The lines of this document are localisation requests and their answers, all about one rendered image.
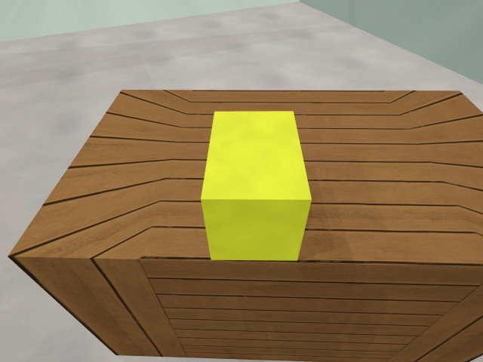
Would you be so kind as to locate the pedestal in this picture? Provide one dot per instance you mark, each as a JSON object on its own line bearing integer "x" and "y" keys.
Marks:
{"x": 390, "y": 268}

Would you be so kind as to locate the carton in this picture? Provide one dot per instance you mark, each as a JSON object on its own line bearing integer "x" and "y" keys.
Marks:
{"x": 255, "y": 194}

